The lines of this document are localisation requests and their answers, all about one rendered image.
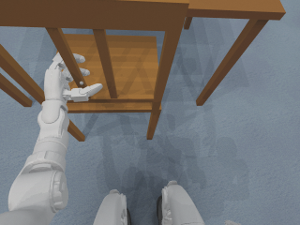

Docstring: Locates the chair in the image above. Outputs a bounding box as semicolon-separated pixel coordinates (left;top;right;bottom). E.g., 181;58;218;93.
0;0;189;142

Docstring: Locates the left robot hand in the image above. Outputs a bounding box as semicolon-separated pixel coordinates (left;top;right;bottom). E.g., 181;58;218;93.
44;52;103;104

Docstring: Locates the table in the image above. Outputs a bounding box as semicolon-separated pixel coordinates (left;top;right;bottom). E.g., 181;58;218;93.
0;0;286;108

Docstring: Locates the left robot upper arm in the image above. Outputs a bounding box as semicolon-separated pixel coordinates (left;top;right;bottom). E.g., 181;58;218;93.
0;170;68;225

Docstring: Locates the left robot thigh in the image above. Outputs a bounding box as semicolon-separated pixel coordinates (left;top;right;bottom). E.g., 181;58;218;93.
93;193;128;225

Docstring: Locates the robot left shin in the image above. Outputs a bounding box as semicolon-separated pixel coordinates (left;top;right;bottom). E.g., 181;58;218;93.
109;189;128;225

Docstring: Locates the left robot forearm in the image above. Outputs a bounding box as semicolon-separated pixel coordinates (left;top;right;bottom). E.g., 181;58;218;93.
7;99;69;211

